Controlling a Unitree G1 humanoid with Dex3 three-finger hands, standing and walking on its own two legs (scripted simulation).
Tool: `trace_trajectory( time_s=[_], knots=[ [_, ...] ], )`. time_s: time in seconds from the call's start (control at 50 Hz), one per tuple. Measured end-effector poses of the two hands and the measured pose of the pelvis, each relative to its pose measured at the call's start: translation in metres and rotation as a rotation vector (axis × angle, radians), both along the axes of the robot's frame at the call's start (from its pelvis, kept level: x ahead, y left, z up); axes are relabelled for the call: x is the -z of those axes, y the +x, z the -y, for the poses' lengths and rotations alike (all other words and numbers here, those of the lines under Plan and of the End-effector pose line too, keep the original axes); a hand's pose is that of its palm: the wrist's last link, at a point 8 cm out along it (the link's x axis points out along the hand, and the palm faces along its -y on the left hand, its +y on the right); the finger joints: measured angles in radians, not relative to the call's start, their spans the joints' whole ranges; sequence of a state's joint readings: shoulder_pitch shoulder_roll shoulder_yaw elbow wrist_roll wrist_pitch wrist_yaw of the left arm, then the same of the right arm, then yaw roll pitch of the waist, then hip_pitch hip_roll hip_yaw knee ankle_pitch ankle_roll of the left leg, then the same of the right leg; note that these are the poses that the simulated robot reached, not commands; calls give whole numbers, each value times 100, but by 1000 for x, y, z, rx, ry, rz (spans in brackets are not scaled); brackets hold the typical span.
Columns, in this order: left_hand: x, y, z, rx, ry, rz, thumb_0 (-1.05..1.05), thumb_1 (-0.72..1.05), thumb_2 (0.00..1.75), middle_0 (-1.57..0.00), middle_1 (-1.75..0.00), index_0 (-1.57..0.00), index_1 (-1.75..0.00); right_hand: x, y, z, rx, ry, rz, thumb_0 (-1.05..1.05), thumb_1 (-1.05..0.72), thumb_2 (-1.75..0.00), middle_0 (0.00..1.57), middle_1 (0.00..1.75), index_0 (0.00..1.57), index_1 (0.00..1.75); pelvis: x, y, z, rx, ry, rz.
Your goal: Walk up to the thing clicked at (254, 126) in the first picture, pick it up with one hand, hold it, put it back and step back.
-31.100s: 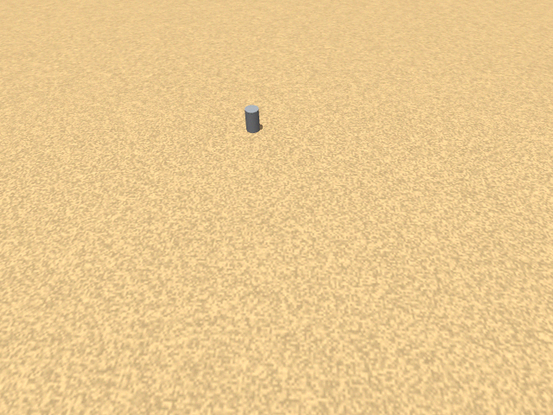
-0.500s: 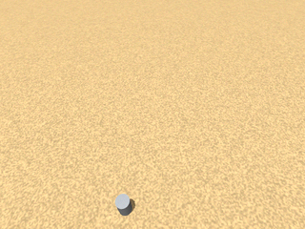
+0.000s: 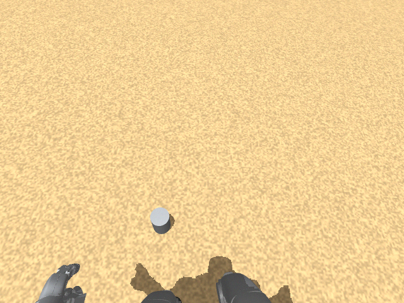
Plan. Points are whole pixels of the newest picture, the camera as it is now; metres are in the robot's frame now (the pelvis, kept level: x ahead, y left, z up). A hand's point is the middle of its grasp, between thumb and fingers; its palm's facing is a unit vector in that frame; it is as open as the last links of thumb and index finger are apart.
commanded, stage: step back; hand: left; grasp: from the side
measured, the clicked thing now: (160, 221) +0.46 +0.16 -0.70
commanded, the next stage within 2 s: none
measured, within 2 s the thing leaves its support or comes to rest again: neither
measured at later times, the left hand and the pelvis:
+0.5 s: hand out of the picture +0.01 +0.23 -0.13, palm faces -0.04 -0.91 -0.41, open 7.4 cm; pelvis -0.11 -0.03 +0.00, yaw -2 degrees
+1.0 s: hand out of the picture -0.16 +0.23 -0.16, palm faces -0.06 -0.91 -0.41, open 7.4 cm; pelvis -0.27 -0.04 -0.02, yaw -4 degrees
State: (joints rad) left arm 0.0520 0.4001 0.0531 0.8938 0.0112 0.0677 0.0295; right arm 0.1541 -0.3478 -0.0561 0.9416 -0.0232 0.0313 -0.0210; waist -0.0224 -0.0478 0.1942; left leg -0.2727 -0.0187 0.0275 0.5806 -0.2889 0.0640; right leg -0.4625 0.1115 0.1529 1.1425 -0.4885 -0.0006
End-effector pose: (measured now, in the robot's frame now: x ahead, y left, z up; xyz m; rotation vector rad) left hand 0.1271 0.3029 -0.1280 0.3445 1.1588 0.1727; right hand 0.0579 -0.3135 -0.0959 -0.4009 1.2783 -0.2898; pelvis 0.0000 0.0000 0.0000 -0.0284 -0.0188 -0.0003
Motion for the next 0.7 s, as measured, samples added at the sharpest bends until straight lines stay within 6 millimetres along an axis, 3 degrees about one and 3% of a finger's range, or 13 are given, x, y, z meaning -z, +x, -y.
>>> trace_trajectory(
  time_s=[0.16,0.3,0.4,0.5,0.62,0.7],
  knots=[
    [-1,-44,1,26,26,-56,1,91,90,-21,-30,-20,-30,12,-13,-5,-1,37,105,1,-90,-90,20,30,20,30,6,-31,1,50,16,12],
    [-10,-83,16,43,63,-31,1,91,90,-21,-30,-20,-30,30,-38,17,10,72,155,1,-90,-90,20,30,20,30,16,-66,19,74,4,28],
    [-26,-114,27,22,57,-1,1,90,90,-21,-30,-20,-30,24,-62,27,15,80,135,1,-90,-90,20,30,20,30,6,-88,26,65,47,29],
    [-33,-127,29,20,58,52,1,90,90,-21,-30,-20,-30,18,-93,32,-16,53,102,1,-90,-90,20,30,20,30,2,-112,25,38,50,8],
    [-18,-145,18,22,28,121,1,90,90,-21,-30,-20,-30,18,-129,26,-61,9,66,1,-90,-90,20,30,20,30,14,-150,16,-18,36,11],
    [-11,-172,14,8,11,81,1,90,90,-21,-30,-20,-30,10,-156,14,-69,18,69,1,-90,-90,20,30,20,30,10,-174,12,-11,30,25]
  ],
)
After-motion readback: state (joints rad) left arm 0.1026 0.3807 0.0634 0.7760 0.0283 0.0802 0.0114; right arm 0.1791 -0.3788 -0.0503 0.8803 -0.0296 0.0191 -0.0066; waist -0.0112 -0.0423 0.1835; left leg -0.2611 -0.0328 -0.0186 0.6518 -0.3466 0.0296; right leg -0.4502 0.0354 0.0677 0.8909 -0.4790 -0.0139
